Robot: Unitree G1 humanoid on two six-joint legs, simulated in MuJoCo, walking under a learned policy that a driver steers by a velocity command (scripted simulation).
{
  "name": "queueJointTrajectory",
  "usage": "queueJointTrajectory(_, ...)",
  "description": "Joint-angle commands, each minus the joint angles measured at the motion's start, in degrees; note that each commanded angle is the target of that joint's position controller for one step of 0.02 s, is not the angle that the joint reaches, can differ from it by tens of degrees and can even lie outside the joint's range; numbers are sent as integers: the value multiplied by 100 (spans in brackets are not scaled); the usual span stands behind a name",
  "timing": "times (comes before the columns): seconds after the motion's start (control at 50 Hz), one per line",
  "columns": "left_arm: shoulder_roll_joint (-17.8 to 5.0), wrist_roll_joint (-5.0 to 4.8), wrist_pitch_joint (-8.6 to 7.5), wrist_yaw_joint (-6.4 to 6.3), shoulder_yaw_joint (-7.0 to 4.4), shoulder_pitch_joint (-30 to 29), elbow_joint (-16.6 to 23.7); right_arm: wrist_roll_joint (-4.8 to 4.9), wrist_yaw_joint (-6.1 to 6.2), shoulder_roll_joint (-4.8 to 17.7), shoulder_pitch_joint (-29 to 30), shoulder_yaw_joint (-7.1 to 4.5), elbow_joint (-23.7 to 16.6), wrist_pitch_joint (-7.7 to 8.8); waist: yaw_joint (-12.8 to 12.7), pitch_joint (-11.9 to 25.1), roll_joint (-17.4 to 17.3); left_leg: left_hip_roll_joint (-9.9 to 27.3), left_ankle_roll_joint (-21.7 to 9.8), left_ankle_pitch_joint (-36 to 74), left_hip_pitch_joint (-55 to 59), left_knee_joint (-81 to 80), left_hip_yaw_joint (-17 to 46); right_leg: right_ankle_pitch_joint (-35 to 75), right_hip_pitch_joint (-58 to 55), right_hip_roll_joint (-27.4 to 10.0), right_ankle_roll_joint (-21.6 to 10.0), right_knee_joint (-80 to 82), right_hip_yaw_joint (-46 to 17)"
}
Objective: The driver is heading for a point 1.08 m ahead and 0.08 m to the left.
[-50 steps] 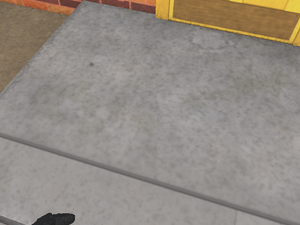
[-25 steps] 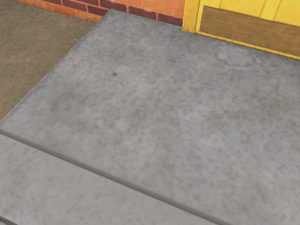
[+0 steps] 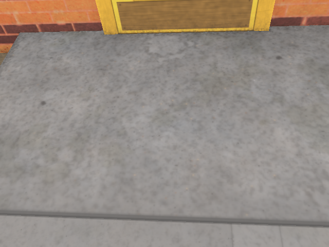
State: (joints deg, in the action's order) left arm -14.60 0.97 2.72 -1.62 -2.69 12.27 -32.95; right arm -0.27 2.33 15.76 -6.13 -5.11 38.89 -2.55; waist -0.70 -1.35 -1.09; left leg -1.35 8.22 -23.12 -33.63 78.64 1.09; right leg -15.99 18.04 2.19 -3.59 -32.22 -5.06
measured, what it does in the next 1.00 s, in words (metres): steps on the spot: left foot, then right foot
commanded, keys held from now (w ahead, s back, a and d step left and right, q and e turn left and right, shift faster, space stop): e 0.04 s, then no key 0.96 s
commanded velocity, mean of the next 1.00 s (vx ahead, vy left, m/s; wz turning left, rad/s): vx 0.00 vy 0.00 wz -0.16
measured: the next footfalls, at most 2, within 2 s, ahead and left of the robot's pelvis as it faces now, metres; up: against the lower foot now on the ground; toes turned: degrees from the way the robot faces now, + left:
left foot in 0.30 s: +0.00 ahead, +0.14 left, +0.00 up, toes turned -6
right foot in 0.58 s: -0.06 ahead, -0.12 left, +0.00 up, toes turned -4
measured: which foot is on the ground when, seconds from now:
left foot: up 0.00-0.28, down 0.30-1.00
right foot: down 0.00-0.32, up 0.34-0.56, down 0.58-1.00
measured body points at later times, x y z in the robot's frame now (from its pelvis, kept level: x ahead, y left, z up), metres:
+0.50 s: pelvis -0.03 +0.04 +0.00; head -0.01 +0.05 +0.45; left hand +0.12 +0.28 -0.12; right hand +0.09 -0.21 -0.10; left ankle -0.04 +0.14 -0.74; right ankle -0.11 -0.11 -0.69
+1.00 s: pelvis -0.05 +0.01 +0.00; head -0.05 +0.01 +0.45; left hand +0.03 +0.23 -0.14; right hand -0.01 -0.25 -0.14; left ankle -0.04 +0.14 -0.74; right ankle -0.10 -0.11 -0.74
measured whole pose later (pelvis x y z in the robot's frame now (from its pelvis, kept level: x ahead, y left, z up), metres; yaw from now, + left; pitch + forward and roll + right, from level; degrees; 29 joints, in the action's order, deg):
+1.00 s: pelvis -0.05 +0.01 +0.00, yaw -7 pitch -2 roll +0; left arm -9.3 0.2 -0.5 -1.2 -2.3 16.8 -50.8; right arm -0.3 1.8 11.0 -14.3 -3.0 50.7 -0.3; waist 0.1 -2.2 0.1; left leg 1.0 1.4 -15.4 -11.4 28.5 0.2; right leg -18.7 8.6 0.0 0.5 -29.0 -2.6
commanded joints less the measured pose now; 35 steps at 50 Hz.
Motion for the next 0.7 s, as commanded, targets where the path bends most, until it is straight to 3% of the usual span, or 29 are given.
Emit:
queueJointTrajectory(0.02, -899, -19, -30, -76, -265, -15, 495, 6, -16, 211, 211, 2, -481, 100, -28, 750, 707, -2, 48, -19, -509, -531, 189, 3294, -1315, -1417, -1123, 644, -1695)
queueJointTrajectory(0.08, -861, -30, 10, -109, -259, -150, 563, 44, -4, 187, 155, 40, -440, 98, -18, 762, 920, 56, -13, -21, -212, -1408, 155, 2434, -1197, -1338, -1033, 724, -1780)
queueJointTrajectory(0.12, -762, 0, 75, -89, -221, -462, 663, 89, -23, 111, -214, 78, -245, 37, 27, 756, 1074, -20, -20, -59, 698, -1849, -79, 2267, -527, -1114, -901, 745, -1559)
queueJointTrajectory(0.2, -713, -10, 102, -23, -195, -245, 506, 146, -65, 154, -127, 84, -288, 108, -188, 603, 1162, 56, -161, -390, 1204, -3092, -91, 2142, -542, -1229, -963, 812, -1974)
queueJointTrajectory(0.24, -583, -60, 77, -24, -159, -249, 409, 162, -90, 166, -232, 80, -242, 173, -155, 586, 1164, 116, -291, -236, 1492, -4011, -49, 2010, -667, -1186, -925, 779, -2112)
queueJointTrajectory(0.26, -482, -112, 58, -32, -126, -306, 359, 129, -101, 101, -369, 87, -171, 213, -21, 550, 1080, 109, -400, 323, 1862, -4862, -102, 1776, -581, -1053, -822, 749, -2055)
queueJointTrajectory(0.28, -390, -149, 16, -32, -110, -223, 286, 57, -110, 88, -388, 85, -127, 247, 26, 445, 880, 125, -510, 1061, 2174, -5640, -57, 1366, -462, -857, -637, 717, -1947)
queueJointTrajectory(0.3, -340, -87, -50, -6, -122, -17, 207, -56, -120, 256, -449, 64, -129, 280, -47, 455, 421, 463, -621, 1789, 2549, -5781, 261, 593, -201, -587, -345, 390, -1660)
queueJointTrajectory(0.32, -152, 31, -110, 39, -99, 408, 122, -178, -129, 505, -538, 56, -152, 316, -327, 625, -741, 1429, -1090, 3566, 2929, -5740, 1225, -993, 323, 5, 66, -464, -975)
queueJointTrajectory(0.34, -385, -44, -130, -3, -184, 159, 173, -306, -194, 335, -279, 121, -199, 386, -200, 519, -1405, 2209, -2085, 3206, 1839, -6203, 1971, -1695, 69, 115, 487, -1244, -441)
queueJointTrajectory(0.36, -721, -95, -98, -35, -322, 125, 65, -298, -217, 136, 179, 182, -349, 440, -204, 355, -1105, 2155, -2359, 2962, 1499, -6253, 1862, -1803, -126, -53, 779, -2256, -269)
queueJointTrajectory(0.38, -744, -133, -48, -53, -377, -8, 37, -244, -178, 92, 174, 184, -323, 443, -152, 315, -926, 1903, -2328, 2782, 1647, -6119, 1568, -1822, 167, 7, 948, -2814, -167)
queueJointTrajectory(0.42, -443, -88, 53, -61, -349, 105, -122, -94, -128, 115, 141, 193, -244, 429, -124, 229, -636, 1621, -2198, 3355, 1971, -5764, 1156, -1630, 562, -65, 1191, -3411, -192)
queueJointTrajectory(0.44, -212, -118, 61, -30, -284, 202, -216, -71, -111, 99, 65, 207, -188, 396, -147, 238, -610, 1410, -2107, 3607, 2059, -5627, 865, -1532, 504, -91, 1230, -3129, -87)
queueJointTrajectory(0.48, 168, -143, -31, 22, -121, -263, -135, -66, -105, 22, -261, 230, -86, 373, 29, 277, -682, 1153, -1921, 3741, 2803, -5459, 711, -1469, 605, -325, 1179, -1430, 103)
queueJointTrajectory(0.5, 222, -163, -53, 19, -83, -354, -176, -72, -100, 38, -371, 225, -75, 345, 137, 386, -807, 1144, -1925, 4061, 2972, -5401, 739, -1565, 354, -317, 1179, -823, 264)
queueJointTrajectory(0.54, 7, -218, -68, -12, -137, -162, -320, -2, -89, 153, -473, 177, -56, 309, 94, 519, -824, 1160, -1889, 4257, 3173, -5300, 902, -723, -92, -270, 1135, 371, 444)
queueJointTrajectory(0.58, -211, -151, -72, -35, -175, 116, -507, 55, -133, 137, -582, 162, 3, 387, 11, 536, -552, 1087, -1615, 3699, 2912, -5401, 943, 970, -823, -414, 952, 1265, 196)
queueJointTrajectory(0.6, -480, -77, -77, -43, -219, 219, -507, -28, -192, 67, -636, 181, 19, 474, 66, 616, -117, 928, -1395, 2997, 2616, -5392, 800, 2137, -1215, -687, 854, 1029, -68)
queueJointTrajectory(0.62, -676, -88, -82, -5, -297, 421, -727, -77, -249, 89, -879, 146, 92, 508, 265, 545, 583, 594, -1193, 2128, 2575, -5599, 396, 1649, -1054, -610, 603, 589, 28)
queueJointTrajectory(0.64, -388, -106, -115, 46, -264, 371, -704, -100, -260, 112, -541, 156, 127, 498, 13, 340, 395, 439, -1015, 1636, 2597, -5476, 223, 1141, -803, -552, 435, 659, 35)
queueJointTrajectory(0.66, -229, -60, -143, 56, -220, 355, -776, -75, -263, 12, -326, 167, 112, 477, -6, 175, 308, 378, -943, 1417, 2495, -5449, 136, 916, -687, -576, 408, 772, -9)
queueJointTrajectory(0.7, -193, -36, -210, 35, -208, 319, -866, -41, -214, -100, -288, 177, 154, 403, 27, 1, 389, 347, -903, 1474, 2416, -5418, 91, 886, -567, -560, 431, 866, -20)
